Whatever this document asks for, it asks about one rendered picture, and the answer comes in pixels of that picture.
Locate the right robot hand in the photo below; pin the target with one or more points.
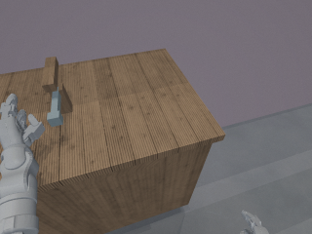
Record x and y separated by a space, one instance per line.
254 224

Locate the robot left forearm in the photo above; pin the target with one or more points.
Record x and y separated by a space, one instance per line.
18 191

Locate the counter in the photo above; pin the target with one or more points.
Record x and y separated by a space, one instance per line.
134 140

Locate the tap lever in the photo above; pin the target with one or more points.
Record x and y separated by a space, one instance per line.
54 117

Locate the left robot hand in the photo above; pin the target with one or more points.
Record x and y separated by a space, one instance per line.
14 130

